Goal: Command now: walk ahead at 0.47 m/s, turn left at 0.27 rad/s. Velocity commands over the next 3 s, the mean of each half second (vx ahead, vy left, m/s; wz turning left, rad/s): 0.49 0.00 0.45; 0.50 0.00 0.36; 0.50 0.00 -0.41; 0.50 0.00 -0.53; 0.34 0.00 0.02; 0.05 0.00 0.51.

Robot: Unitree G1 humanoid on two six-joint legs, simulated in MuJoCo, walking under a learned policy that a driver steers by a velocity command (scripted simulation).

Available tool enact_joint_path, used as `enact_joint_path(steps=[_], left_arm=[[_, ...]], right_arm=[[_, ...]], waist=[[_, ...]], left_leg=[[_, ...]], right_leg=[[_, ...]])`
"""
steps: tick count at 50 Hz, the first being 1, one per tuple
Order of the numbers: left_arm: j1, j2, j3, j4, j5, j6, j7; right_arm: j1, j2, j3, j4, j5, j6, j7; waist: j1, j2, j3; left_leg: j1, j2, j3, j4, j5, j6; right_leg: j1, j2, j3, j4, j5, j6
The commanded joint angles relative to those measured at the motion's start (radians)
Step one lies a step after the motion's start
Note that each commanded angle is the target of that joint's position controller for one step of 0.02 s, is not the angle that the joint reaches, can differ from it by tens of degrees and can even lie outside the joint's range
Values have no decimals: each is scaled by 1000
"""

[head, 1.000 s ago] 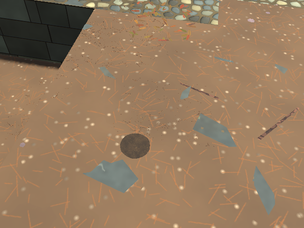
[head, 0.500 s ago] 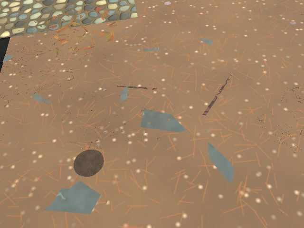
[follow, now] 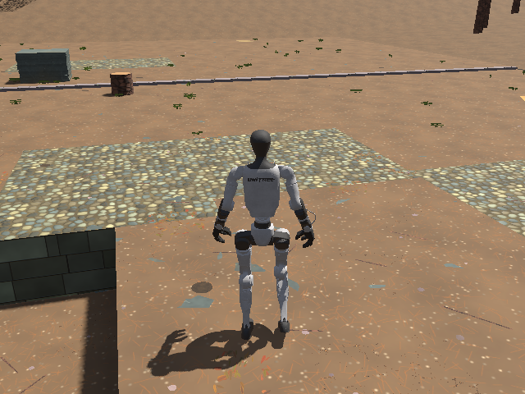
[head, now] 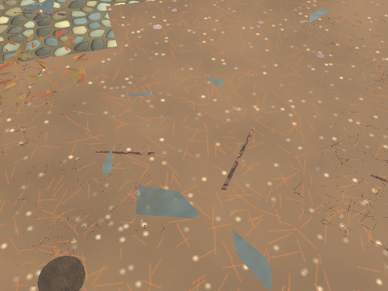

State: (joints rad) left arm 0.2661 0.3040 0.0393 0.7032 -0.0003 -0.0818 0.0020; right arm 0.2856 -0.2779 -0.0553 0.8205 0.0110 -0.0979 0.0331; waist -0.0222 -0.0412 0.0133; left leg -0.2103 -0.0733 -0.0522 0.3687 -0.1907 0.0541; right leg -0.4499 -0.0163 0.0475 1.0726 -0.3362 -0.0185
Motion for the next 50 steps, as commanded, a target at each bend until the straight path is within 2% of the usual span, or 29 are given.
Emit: enact_joint_path(steps=[1, 4, 8, 11, 12, 13, 14, 15, 16, 17, 18, 19, 20, 22, 24, 30, 34, 36, 37, 38, 39, 40, 41, 42, 43, 44, 45, 47, 50], left_arm=[[-69, 74, 20, -112, 13, -30, -10], [-178, 33, 0, -146, 10, -34, -18], [-262, 60, 10, -168, -8, -41, -25], [-229, 99, 31, -166, -15, -43, -18], [-160, 119, 45, -149, -12, -44, -13], [-57, 150, 63, -131, -5, -45, -5], [107, 210, 78, -119, 8, -38, 5], [142, 272, 88, -90, 19, -23, -6], [107, 166, 69, -96, 8, -21, -10], [59, 110, 54, -100, 1, -20, -7], [14, 92, 47, -94, 7, -18, -9], [-15, 70, 41, -84, 12, -17, -10], [-32, 65, 40, -76, 19, -21, -9], [-38, 66, 46, -58, 10, -33, -9], [-35, 91, 57, -38, 3, -40, -8], [-12, 149, 74, 6, -4, -26, 1], [41, 185, 86, 41, -24, -4, 3], [42, 215, 94, 44, -30, 11, 9], [40, 227, 96, 42, -34, 21, 13], [31, 215, 90, 36, -37, 27, 17], [69, 161, 64, 27, -12, 21, 20], [182, 16, 13, -20, 18, -2, 2], [98, 124, 31, -2, -24, -29, -10], [1, 165, 43, -29, -60, -37, -14], [-23, 149, 37, -29, -52, -40, -7], [-29, 143, 39, -17, -29, -35, -2], [7, 142, 42, -4, -26, -21, -5], [59, 107, 37, 22, -27, 8, -6], [5, 79, 32, 10, -25, 29, 0]], right_arm=[[10, -146, -30, -59, 11, 1, -22], [21, -189, -44, -58, 18, 12, -40], [90, -192, -47, -45, 25, 29, -49], [88, -190, -51, -49, 26, 38, -53], [77, -178, -48, -56, 23, 40, -52], [72, -148, -37, -67, 13, 40, -48], [81, -79, -13, -99, -14, 40, -45], [233, -5, 9, -127, 21, 29, -44], [207, -119, -13, -97, 42, 32, -48], [102, -166, -26, -110, 39, 37, -47], [53, -157, -27, -118, 26, 42, -48], [21, -146, -30, -129, 15, 44, -45], [19, -129, -30, -136, 18, 50, -38], [5, -88, -21, -150, 22, 64, -31], [-38, -70, -15, -177, 12, 71, -27], [-198, -55, 2, -224, 10, 54, 9], [-291, -73, -3, -275, 13, 56, 28], [-260, -106, -20, -285, 9, 62, 31], [-180, -137, -39, -272, 8, 67, 28], [-22, -184, -69, -232, 13, 72, 19], [138, -247, -95, -195, 14, 82, -2], [91, -341, -95, -207, 14, 70, -10], [128, -244, -70, -225, 7, 59, -7], [92, -202, -56, -205, -2, 46, -2], [34, -177, -46, -198, 0, 38, -1], [-24, -142, -35, -195, -7, 33, -2], [-56, -115, -25, -198, -19, 25, -3], [-69, -115, -27, -178, -21, 6, -2], [-60, -127, -33, -139, -28, -13, -10]], waist=[[5, 143, 1], [-17, 132, 27], [-41, 138, 18], [3, 155, 7], [46, 151, -25], [101, 133, -101], [158, 9, -268], [73, -334, -370], [88, -205, -266], [104, -103, -135], [85, -34, -72], [67, -33, -28], [46, -62, -11], [35, -63, 4], [32, -36, 25], [80, 2, 53], [93, -3, 72], [55, -33, 24], [3, -42, -31], [-85, -27, -113], [-147, 71, -208], [-7, 313, -314], [-99, 175, -407], [-108, 137, -246], [-67, 84, -155], [-31, 78, -100], [5, 102, -83], [34, 104, -74], [26, 81, -4]], left_leg=[[152, 249, -317, -184, 133, 211], [38, 208, -242, -190, 183, 183], [6, 210, -261, -147, 174, 134], [44, 237, -314, -65, 177, 96], [34, 210, -301, 12, 247, 75], [-8, 154, -266, 169, 275, 45], [-130, 84, -192, 465, 66, 11], [-433, -19, -104, 769, -414, -33], [-543, 63, -127, 897, -368, -39], [-564, 98, -103, 914, -270, -39], [-529, 133, -80, 895, -200, -46], [-509, 157, -80, 851, -160, -49], [-469, 179, -76, 825, -132, -50], [-454, 191, -55, 783, -110, -57], [-487, 200, -52, 709, -67, -68], [-432, 177, 23, 379, 208, -56], [-424, 148, 71, 271, 148, -10], [-331, 88, 126, 255, 45, 31], [-216, 46, 153, 246, 8, 58], [12, 4, 160, 192, 56, 95], [339, 114, -32, 179, 70, 149], [615, 395, -620, 75, -103, 329], [618, 453, -747, -48, -196, 339], [504, 422, -569, -59, -104, 287], [355, 379, -425, -58, 11, 247], [232, 340, -322, -71, 118, 219], [150, 311, -252, -102, 187, 206], [72, 303, -168, -162, 253, 211], [44, 285, -38, -217, 308, 189]], right_leg=[[-217, -49, 15, -149, 24, 35], [-116, -13, -17, -376, 174, 66], [27, 33, 1, -534, 365, 72], [119, 21, 21, -582, 315, 35], [221, 24, 7, -611, 299, 11], [384, -17, 26, -619, 281, -23], [634, -201, 211, -603, 169, -86], [842, -418, 688, -733, -48, -239], [758, -403, 734, -788, -227, -227], [639, -358, 552, -795, -164, -191], [528, -312, 417, -806, -5, -174], [451, -273, 322, -827, 103, -168], [394, -249, 246, -853, 166, -160], [350, -240, 157, -896, 248, -172], [344, -254, 97, -926, 317, -189], [379, -223, -114, -939, 412, -152], [491, -256, -173, -886, 515, -120], [537, -259, -211, -760, 827, -98], [533, -250, -232, -625, 971, -85], [451, -219, -263, -422, 984, -55], [194, -185, -255, -130, 652, -19], [-216, 7, -160, 210, -257, 35], [-287, -2, 28, 307, -256, 26], [-352, -44, 20, 296, -169, 11], [-321, -94, 12, 219, -81, 3], [-266, -125, 13, 152, -26, 8], [-196, -146, 26, 124, 20, 10], [-134, -148, 23, 90, 66, 29], [-202, -133, 51, -17, 193, 54]])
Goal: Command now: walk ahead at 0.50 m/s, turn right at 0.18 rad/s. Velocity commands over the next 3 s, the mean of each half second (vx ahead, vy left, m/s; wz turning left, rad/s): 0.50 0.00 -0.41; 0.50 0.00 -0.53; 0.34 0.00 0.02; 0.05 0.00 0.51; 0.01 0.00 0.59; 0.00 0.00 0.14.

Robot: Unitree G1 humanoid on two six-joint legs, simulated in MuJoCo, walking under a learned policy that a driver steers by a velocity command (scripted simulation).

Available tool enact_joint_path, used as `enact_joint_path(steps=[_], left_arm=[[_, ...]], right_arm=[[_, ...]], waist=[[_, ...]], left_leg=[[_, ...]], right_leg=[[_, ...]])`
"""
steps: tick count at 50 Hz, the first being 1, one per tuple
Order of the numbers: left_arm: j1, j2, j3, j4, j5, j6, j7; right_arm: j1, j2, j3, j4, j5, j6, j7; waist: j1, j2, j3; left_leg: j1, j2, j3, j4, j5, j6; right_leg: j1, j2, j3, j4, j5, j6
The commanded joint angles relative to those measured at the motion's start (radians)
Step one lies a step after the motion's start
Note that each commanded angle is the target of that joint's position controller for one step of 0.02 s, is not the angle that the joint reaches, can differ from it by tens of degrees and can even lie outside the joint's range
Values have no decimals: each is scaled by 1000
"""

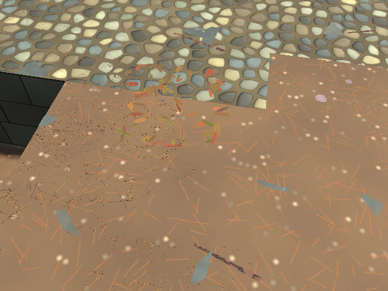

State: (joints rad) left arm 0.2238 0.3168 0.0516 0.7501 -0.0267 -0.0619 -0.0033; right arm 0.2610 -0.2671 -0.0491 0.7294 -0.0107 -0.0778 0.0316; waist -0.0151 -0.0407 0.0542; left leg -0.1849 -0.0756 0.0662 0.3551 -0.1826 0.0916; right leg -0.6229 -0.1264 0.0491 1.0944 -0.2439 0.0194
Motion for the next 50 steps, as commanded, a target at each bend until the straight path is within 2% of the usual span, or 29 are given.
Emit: enact_joint_path(steps=[1, 5, 10, 13, 14, 15, 16, 17, 18, 19, 20, 21, 22, 23, 26, 30, 32, 34, 36, 38, 39, 40, 41, 42, 43, 44, 46, 47, 50], left_arm=[[27, 61, 19, -42, 2, 7, 4], [-72, 27, 6, -66, 4, -7, -17], [-192, 13, -4, -136, 6, -11, -52], [-169, 39, 9, -166, 8, -5, -69], [-113, 63, 22, -162, 9, 1, -68], [-1, 105, 44, -143, 7, 5, -62], [159, 160, 74, -111, 5, 10, -47], [241, 268, 102, -100, 7, 16, -28], [231, 251, 88, -123, 5, 4, -31], [213, 179, 69, -123, 11, -1, -31], [161, 149, 61, -126, 9, -5, -29], [95, 130, 54, -135, 6, -4, -28], [48, 100, 44, -149, 13, -5, -25], [23, 96, 40, -162, 22, -4, -21], [18, 123, 49, -152, 17, -7, -5], [62, 150, 57, -127, 6, 8, 16], [102, 157, 60, -112, 4, 16, 19], [122, 149, 60, -101, -2, 22, 20], [116, 143, 60, -99, 0, 25, 22], [92, 114, 53, -107, 5, 28, 21], [95, 59, 33, -117, 13, 24, 16], [201, -17, 10, -139, 10, 18, 16], [244, 34, 10, -155, -13, 11, 16], [179, 123, 33, -136, -17, 16, 18], [94, 142, 40, -149, -5, 22, 18], [53, 124, 39, -157, 8, 23, 17], [49, 81, 35, -161, 4, 25, 8], [58, 59, 31, -157, 2, 27, 5], [4, 24, 16, -172, 12, 26, 2]], right_arm=[[-31, -135, -38, -39, -8, -33, -13], [-21, -148, -37, -15, -3, -33, -25], [60, -177, -48, 39, 13, 0, -34], [41, -211, -58, 37, 20, 28, -50], [33, -225, -62, 32, 20, 36, -58], [23, -231, -62, 28, 19, 44, -65], [7, -219, -55, 19, 21, 42, -70], [87, -113, -21, -28, -5, 20, -62], [90, -92, -1, -41, -7, -20, -40], [-15, -170, -22, -64, 34, -47, -20], [-66, -169, -16, -85, 46, -62, -14], [-79, -157, -16, -84, 26, -67, -20], [-74, -168, -24, -79, 7, -60, -25], [-53, -166, -27, -77, 1, -48, -25], [-43, -127, -16, -77, -8, -20, -33], [-202, -82, 6, -112, -4, -22, -30], [-257, -92, 3, -125, 10, -29, -22], [-272, -119, -7, -132, 18, -37, -15], [-248, -149, -23, -129, 22, -45, -11], [-132, -174, -43, -100, 19, -55, -16], [-17, -211, -58, -89, 2, -60, -24], [93, -293, -77, -77, -18, -54, -30], [139, -283, -80, -45, 3, -42, -19], [84, -194, -58, -67, 12, -38, -20], [40, -158, -47, -72, 9, -30, -24], [10, -136, -37, -65, 1, -26, -23], [-11, -107, -26, -45, -6, -29, -24], [-6, -102, -26, -35, -2, -33, -22], [10, -139, -37, -2, 9, -41, -20]], waist=[[12, 82, -32], [-31, 82, 3], [-78, 64, 45], [-33, 107, -9], [4, 131, -57], [70, 133, -125], [163, 92, -207], [125, -124, -321], [104, -161, -456], [148, -78, -373], [122, -15, -240], [73, 61, -153], [39, 55, -110], [12, 26, -98], [-6, 7, -79], [57, -34, -59], [84, -46, -67], [84, -57, -70], [59, -79, -70], [-9, -91, -100], [-63, -38, -202], [-45, 192, -343], [-35, 383, -363], [-60, 235, -228], [-65, 164, -138], [-51, 125, -82], [-16, 159, -43], [-9, 165, -45], [-6, 131, -30]], left_leg=[[30, 275, -117, -210, 308, 138], [63, 251, -2, -239, 283, 83], [274, 326, 33, -177, 401, 74], [345, 340, 68, -28, 788, 46], [348, 337, 82, 70, 952, 33], [309, 319, 99, 232, 1016, 14], [153, 280, 116, 473, 883, -22], [-261, 138, 111, 853, 223, -86], [-500, -17, -110, 1061, -411, -105], [-604, 57, -203, 1082, -351, -85], [-616, 102, -185, 1001, -265, -70], [-581, 140, -168, 895, -213, -73], [-516, 165, -163, 824, -175, -85], [-462, 172, -162, 798, -154, -100], [-414, 168, -124, 660, -95, -158], [-326, 110, -102, 329, 187, -183], [-283, 80, -107, 239, 257, -182], [-271, 75, -140, 176, 236, -167], [-243, 79, -160, 147, 166, -137], [-87, 83, -138, 95, 127, -89], [116, 184, -221, 103, 86, -35], [453, 412, -570, 62, -48, 89], [515, 521, -916, -43, -350, 173], [408, 476, -811, -77, -456, 134], [294, 430, -641, -74, -352, 94], [188, 380, -527, -92, -218, 83], [78, 317, -385, -135, -66, 76], [63, 307, -346, -153, -23, 86], [65, 320, -271, -193, 107, 125]], right_leg=[[-47, -13, 57, -95, 165, 19], [-14, 21, 2, -349, 384, 4], [-113, 44, -45, -482, 299, -43], [-33, 109, -121, -493, 138, -94], [53, 146, -149, -481, 86, -116], [208, 183, -159, -496, 77, -146], [481, 178, -98, -564, 147, -192], [871, -70, 340, -568, 111, -341], [1047, -214, 801, -725, 39, -473], [1008, -186, 681, -766, -3, -412], [861, -145, 536, -778, 37, -369], [710, -101, 439, -791, 131, -337], [602, -68, 371, -813, 236, -324], [528, -50, 347, -836, 289, -327], [397, -12, 254, -863, 397, -329], [321, 67, 175, -841, 281, -256], [340, 54, 215, -824, 210, -237], [398, 28, 282, -776, 148, -224], [449, -2, 350, -718, 121, -206], [438, 27, 358, -616, 143, -170], [375, 81, 301, -417, 105, -135], [103, 219, 161, -83, -210, -65], [-128, 195, 119, 134, -367, -42], [-183, 139, 139, 214, -274, -32], [-177, 107, 99, 219, -195, -27], [-145, 83, 91, 177, -137, -26], [-67, 49, 85, 98, -80, -29], [-49, 49, 74, 67, -74, -27], [-75, 44, 58, -79, -22, -16]])
Over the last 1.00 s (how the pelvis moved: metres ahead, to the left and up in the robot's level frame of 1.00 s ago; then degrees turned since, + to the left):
0.51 0.13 0.00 27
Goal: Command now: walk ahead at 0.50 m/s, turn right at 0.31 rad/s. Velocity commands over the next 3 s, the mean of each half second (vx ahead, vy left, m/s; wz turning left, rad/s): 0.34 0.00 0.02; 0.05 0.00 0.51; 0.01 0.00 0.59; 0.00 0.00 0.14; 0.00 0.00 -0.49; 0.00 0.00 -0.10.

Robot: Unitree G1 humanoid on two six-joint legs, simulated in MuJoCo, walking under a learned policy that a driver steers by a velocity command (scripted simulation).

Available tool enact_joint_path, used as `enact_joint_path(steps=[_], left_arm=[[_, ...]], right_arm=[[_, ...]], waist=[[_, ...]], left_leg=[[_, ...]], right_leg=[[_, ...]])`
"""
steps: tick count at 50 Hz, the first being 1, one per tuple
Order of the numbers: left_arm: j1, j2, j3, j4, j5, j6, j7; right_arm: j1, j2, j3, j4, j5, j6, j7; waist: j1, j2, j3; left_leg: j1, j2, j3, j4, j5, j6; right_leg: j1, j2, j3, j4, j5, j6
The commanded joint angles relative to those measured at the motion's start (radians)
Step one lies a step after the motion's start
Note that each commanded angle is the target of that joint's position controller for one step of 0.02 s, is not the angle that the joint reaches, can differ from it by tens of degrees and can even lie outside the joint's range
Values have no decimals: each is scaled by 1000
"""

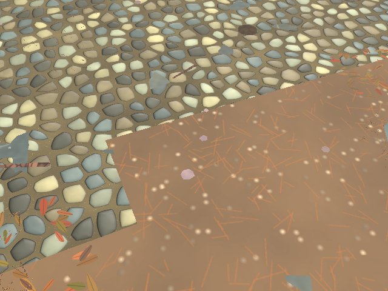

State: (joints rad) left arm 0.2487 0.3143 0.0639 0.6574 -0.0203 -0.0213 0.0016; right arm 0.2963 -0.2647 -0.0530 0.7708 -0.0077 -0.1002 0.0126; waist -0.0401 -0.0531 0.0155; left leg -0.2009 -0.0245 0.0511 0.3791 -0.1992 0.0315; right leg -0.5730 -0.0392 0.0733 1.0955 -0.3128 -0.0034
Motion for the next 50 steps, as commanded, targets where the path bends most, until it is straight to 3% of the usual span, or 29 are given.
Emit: enact_joint_path(steps=[1, 5, 9, 11, 12, 13, 14, 15, 16, 17, 18, 19, 21, 23, 28, 32, 34, 36, 37, 38, 39, 40, 41, 42, 43, 45, 50], left_arm=[[-44, 20, -2, -84, 10, -19, -6], [-163, -3, -18, -101, 9, -40, -26], [-257, 14, -14, -132, 1, -49, -40], [-224, 39, -1, -128, 13, -57, -43], [-127, 62, 14, -98, 24, -61, -40], [-18, 106, 33, -65, 38, -62, -31], [130, 190, 49, -46, 65, -56, -13], [117, 212, 44, -54, 67, -42, -13], [119, 140, 36, -53, 49, -28, -16], [51, 107, 21, -48, 36, -29, -17], [-13, 77, 13, -37, 29, -32, -18], [-66, 52, 6, -34, 27, -35, -20], [-140, 55, 12, -23, 49, -45, -19], [-177, 68, 18, -10, 53, -49, -9], [-176, 99, 31, 31, 42, -26, 25], [-159, 135, 45, 58, 22, 1, 23], [-160, 151, 51, 68, 7, 11, 20], [-142, 138, 51, 88, -10, 18, 20], [-79, 104, 45, 113, 3, 20, 16], [-84, 51, 28, 78, 54, 16, 10], [-181, 64, 27, 44, 51, 16, 18], [-213, 95, 37, 44, 29, 21, 20], [-203, 89, 39, 50, 15, 24, 25], [-192, 94, 42, 65, 21, 25, 34], [-190, 107, 48, 66, 27, 27, 40], [-169, 91, 47, 73, 23, 25, 38], [-195, 61, 34, 70, 18, 25, 33]], right_arm=[[-24, -152, -36, -35, 9, -17, -1], [4, -185, -39, 0, 24, -1, -4], [70, -207, -41, 47, 34, 20, -4], [71, -215, -42, 62, 37, 36, -9], [54, -215, -40, 62, 41, 42, -13], [56, -194, -30, 57, 35, 38, -15], [39, -126, -2, 14, -2, 29, -15], [228, -44, 27, 43, 3, 25, -8], [186, -168, -8, 75, 31, 32, -11], [95, -181, -17, 44, 50, 39, -13], [65, -155, -15, 45, 42, 52, -24], [58, -149, -20, 48, 29, 71, -33], [96, -119, -24, 50, 26, 111, -46], [84, -107, -29, 26, 22, 131, -54], [-43, -95, -29, -48, 16, 145, -32], [-109, -119, -39, -100, 17, 157, -9], [-115, -123, -45, -118, 18, 162, 2], [-80, -133, -55, -114, 14, 160, 4], [-41, -194, -76, -109, 12, 157, -8], [-13, -323, -105, -126, 11, 153, -31], [2, -305, -93, -143, -21, 132, -22], [-7, -271, -84, -140, -20, 110, -12], [-51, -252, -81, -140, -4, 95, -15], [-94, -222, -73, -148, 14, 93, -21], [-130, -203, -65, -155, 24, 98, -29], [-138, -201, -61, -167, 14, 106, -39], [-129, -227, -72, -175, 17, 118, -53]], waist=[[16, 132, 8], [-23, 124, 23], [-43, 135, 49], [-4, 149, 16], [57, 143, -45], [110, 128, -125], [157, -15, -286], [88, -231, -456], [137, -100, -446], [116, -89, -291], [81, -37, -215], [52, -39, -155], [-2, -70, -117], [-17, -80, -93], [19, -56, -78], [41, -45, -64], [35, -50, -63], [12, -23, -71], [15, 86, -86], [44, 384, -103], [-24, 349, -151], [-29, 226, -158], [0, 188, -139], [18, 145, -130], [36, 148, -124], [51, 168, -148], [30, 178, -138]], left_leg=[[92, 269, -230, -224, 158, 190], [94, 236, -121, -229, 221, 163], [166, 270, -115, -189, 304, 141], [206, 263, -106, -81, 525, 106], [188, 229, -86, 30, 660, 79], [109, 176, -63, 177, 640, 40], [-111, 101, -31, 475, 232, -17], [-354, -11, -101, 777, -498, -70], [-368, 22, -198, 856, -481, -76], [-440, 54, -167, 860, -443, -76], [-437, 91, -144, 813, -378, -85], [-391, 111, -136, 772, -325, -97], [-255, 105, -104, 759, -237, -120], [-255, 107, -95, 712, -188, -129], [-242, 133, -74, 510, -42, -103], [-231, 121, -37, 399, -97, -73], [-202, 106, -13, 312, -112, -47], [-85, 63, 14, 134, 24, -3], [24, 88, -69, 40, 270, 39], [203, 324, -399, 34, 694, 170], [194, 421, -567, -4, 687, 342], [196, 377, -486, -11, 657, 329], [185, 325, -413, -2, 590, 274], [173, 293, -381, -1, 531, 230], [143, 274, -362, -7, 513, 210], [118, 248, -348, -12, 530, 208], [95, 221, -387, -16, 362, 203]], right_leg=[[-126, -49, 26, -142, 91, 10], [-47, -43, -43, -390, 272, 11], [-2, -12, -68, -518, 267, -15], [97, 22, -80, -586, 248, -46], [252, 53, -101, -645, 322, -70], [456, 30, -87, -661, 476, -96], [766, -200, 130, -577, 876, -162], [991, -449, 421, -571, 1030, -340], [882, -392, 373, -613, 919, -316], [781, -336, 240, -639, 875, -278], [666, -289, 168, -678, 810, -245], [545, -263, 111, -723, 757, -232], [358, -241, 21, -804, 704, -235], [310, -250, -34, -842, 643, -249], [336, -262, -114, -878, 409, -237], [409, -303, -118, -834, 360, -224], [446, -313, -124, -777, 375, -196], [429, -269, -172, -659, 329, -123], [369, -198, -232, -512, 230, -48], [88, -47, -314, -203, -183, 58], [-55, 50, -137, 18, -403, 86], [-84, 30, -51, 107, -357, 72], [-103, 13, -27, 101, -269, 58], [-110, 0, -13, 66, -203, 55], [-84, -2, -6, 41, -154, 58], [-27, 25, -11, 14, -92, 69], [44, 50, 6, -228, -41, 94]])
Over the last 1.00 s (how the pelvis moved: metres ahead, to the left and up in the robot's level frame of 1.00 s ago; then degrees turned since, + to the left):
0.57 -0.11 0.00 -33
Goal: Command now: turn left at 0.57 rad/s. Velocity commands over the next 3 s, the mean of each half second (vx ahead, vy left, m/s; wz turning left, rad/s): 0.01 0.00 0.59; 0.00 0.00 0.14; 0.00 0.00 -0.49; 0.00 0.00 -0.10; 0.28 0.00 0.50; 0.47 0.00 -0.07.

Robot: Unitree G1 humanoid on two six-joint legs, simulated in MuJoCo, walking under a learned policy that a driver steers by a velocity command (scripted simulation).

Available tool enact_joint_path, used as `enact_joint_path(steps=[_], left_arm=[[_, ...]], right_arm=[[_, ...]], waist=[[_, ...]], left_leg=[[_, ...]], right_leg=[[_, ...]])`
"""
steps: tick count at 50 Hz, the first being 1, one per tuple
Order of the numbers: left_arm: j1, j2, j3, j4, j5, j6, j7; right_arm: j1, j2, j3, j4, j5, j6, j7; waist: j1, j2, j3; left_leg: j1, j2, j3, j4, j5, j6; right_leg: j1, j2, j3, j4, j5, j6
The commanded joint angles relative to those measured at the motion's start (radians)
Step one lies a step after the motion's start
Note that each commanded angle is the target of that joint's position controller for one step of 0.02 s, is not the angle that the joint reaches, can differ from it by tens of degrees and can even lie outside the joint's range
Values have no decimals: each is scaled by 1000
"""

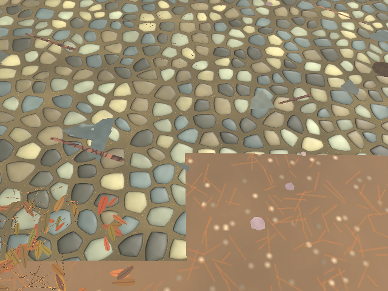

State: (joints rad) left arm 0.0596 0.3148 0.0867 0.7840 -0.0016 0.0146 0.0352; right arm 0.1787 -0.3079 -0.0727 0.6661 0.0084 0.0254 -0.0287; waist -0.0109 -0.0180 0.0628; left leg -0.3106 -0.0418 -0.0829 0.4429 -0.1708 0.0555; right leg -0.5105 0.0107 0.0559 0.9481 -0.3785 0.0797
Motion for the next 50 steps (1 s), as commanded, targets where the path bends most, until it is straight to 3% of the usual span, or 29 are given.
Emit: enact_joint_path(steps=[1, 7, 9, 10, 11, 12, 13, 14, 15, 16, 18, 21, 24, 28, 30, 31, 32, 33, 34, 35, 36, 37, 39, 42, 44, 46, 50], left_arm=[[-8, 62, 11, -56, -2, -11, -3], [11, 82, 17, -56, -10, -31, -23], [68, 83, 21, -40, -10, -42, -33], [103, 100, 28, -28, -6, -45, -33], [128, 166, 43, -30, 11, -40, -28], [93, 236, 53, -33, 36, -30, -24], [61, 179, 39, -61, 47, -36, -21], [4, 124, 22, -79, 37, -37, -14], [-34, 101, 16, -84, 22, -34, -8], [-37, 89, 11, -86, 7, -32, -3], [0, 94, 7, -77, 7, -23, 7], [70, 123, 16, -66, 15, -9, 15], [59, 163, 30, -73, 9, -1, 4], [51, 191, 41, -70, -10, -1, -16], [31, 188, 40, -65, -31, -3, -20], [74, 155, 31, -44, -33, -8, -24], [115, 99, 13, -38, -1, -11, -30], [86, 44, -12, -90, 35, -16, -31], [15, 107, 7, -91, 13, -13, -21], [18, 121, 13, -81, -12, -5, -20], [51, 110, 13, -52, -14, 2, -17], [71, 106, 12, -26, -5, 9, -13], [127, 93, 9, 10, -6, 16, -17], [99, 79, -5, 3, -13, 17, -19], [70, 99, -3, -20, -13, 19, -17], [72, 112, 0, -34, -19, 23, -16], [89, 88, -1, -48, -20, 29, -21]], right_arm=[[-16, -187, -54, -73, 0, -4, -12], [-46, -183, -53, -83, 3, 10, 0], [-76, -175, -49, -91, 14, 17, -3], [-75, -161, -45, -94, 18, 21, -6], [-37, -115, -32, -96, 11, 21, -6], [-8, -104, -32, -121, 16, 13, -6], [9, -193, -58, -104, -4, 4, -4], [27, -228, -76, -80, 6, 6, 1], [45, -208, -77, -56, 7, 16, -1], [47, -182, -72, -50, 4, 25, -3], [17, -134, -55, -68, 15, 30, 4], [-56, -105, -39, -112, 19, 27, 10], [-65, -87, -25, -133, 10, 27, 23], [-28, -109, -33, -136, 13, 37, 37], [29, -108, -40, -119, 12, 41, 44], [66, -126, -50, -105, 8, 41, 37], [104, -205, -73, -106, 10, 37, 23], [78, -279, -73, -142, -15, 26, 15], [107, -199, -52, -133, -41, 0, 25], [63, -153, -32, -113, -44, -18, 28], [1, -116, -21, -100, -33, -28, 26], [-43, -75, -3, -91, -26, -34, 24], [-75, -39, 16, -65, -37, -43, 15], [-90, -60, 10, -38, -44, -44, 7], [-70, -109, -6, -16, -36, -33, 0], [-63, -134, -18, -2, -26, -21, -2], [-84, -130, -26, 9, -21, -11, -5]], waist=[[-2, 151, -177], [-6, 188, -155], [31, 184, -161], [44, 162, -165], [24, 15, -188], [-24, -258, -129], [-8, -203, -126], [-28, -137, -108], [-40, -109, -86], [-27, -110, -74], [-1, -116, -61], [54, -142, -90], [62, -154, -112], [46, -165, -115], [1, -146, -118], [-10, -95, -129], [-2, 113, -158], [12, 348, -172], [-68, 211, -235], [-34, 179, -188], [-4, 155, -161], [11, 151, -141], [40, 167, -135], [16, 155, -103], [-9, 154, -84], [-20, 143, -65], [-12, 117, -72]], left_leg=[[180, 233, -267, -83, 286, 179], [138, 207, -394, -60, 208, 163], [122, 172, -406, -17, 211, 128], [73, 135, -386, 19, 139, 87], [-46, 55, -291, 176, -90, 30], [-256, -114, -88, 361, -434, -31], [-265, -38, -92, 602, -467, -77], [-256, -18, -90, 689, -396, -90], [-262, -9, -73, 729, -336, -109], [-297, -5, -65, 766, -281, -125], [-310, 7, -16, 745, -234, -147], [-325, 49, 25, 593, -221, -167], [-211, 82, 72, 438, -235, -158], [-79, 69, 131, 260, -200, -119], [36, 48, 159, 71, -70, -70], [159, 32, 133, -33, 34, -33], [342, 170, -74, -80, 349, 26], [391, 436, -390, -59, 637, 224], [304, 456, -360, -83, 558, 305], [253, 389, -250, -93, 459, 256], [227, 322, -171, -102, 343, 191], [201, 291, -120, -106, 334, 155], [138, 250, -28, -120, 383, 140], [145, 245, 10, -131, 269, 137], [173, 289, -31, -130, 225, 167], [195, 331, -70, -129, 208, 193], [232, 373, -69, -108, 322, 212]], right_leg=[[7, 5, 26, -114, 29, 12], [127, 32, 35, -312, 16, -13], [229, 35, 18, -493, 121, -36], [322, -2, 26, -592, 229, -57], [440, -184, 180, -634, 287, -123], [436, -367, 420, -674, 460, -288], [373, -443, 453, -674, 488, -378], [347, -381, 343, -658, 466, -346], [344, -305, 242, -645, 414, -293], [367, -275, 192, -640, 399, -272], [385, -245, 106, -644, 460, -279], [502, -274, 76, -640, 503, -305], [484, -297, 24, -634, 533, -306], [449, -321, -18, -596, 555, -285], [412, -311, -58, -517, 515, -234], [339, -277, -96, -432, 433, -178], [156, -193, -186, -214, 183, -86], [-100, -55, -186, 21, -296, -11], [-76, -71, -50, 174, -316, -7], [-60, -93, -27, 199, -253, -19], [-43, -107, -18, 162, -184, -23], [-13, -113, -11, 125, -110, -15], [101, -96, -16, 83, -4, 5], [151, -90, -22, -101, 21, 11], [128, -85, -39, -132, -27, 8], [87, -86, -49, -119, -79, 3], [64, -91, -65, -106, -119, -10]])
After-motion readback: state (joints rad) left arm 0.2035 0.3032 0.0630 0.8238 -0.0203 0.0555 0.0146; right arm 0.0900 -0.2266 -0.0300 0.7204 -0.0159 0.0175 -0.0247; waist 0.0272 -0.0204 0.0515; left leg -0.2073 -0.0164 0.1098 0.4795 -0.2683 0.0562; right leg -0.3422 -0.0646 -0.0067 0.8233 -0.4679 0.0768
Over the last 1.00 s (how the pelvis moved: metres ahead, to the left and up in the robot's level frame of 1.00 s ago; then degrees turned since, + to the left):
0.26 0.00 0.00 21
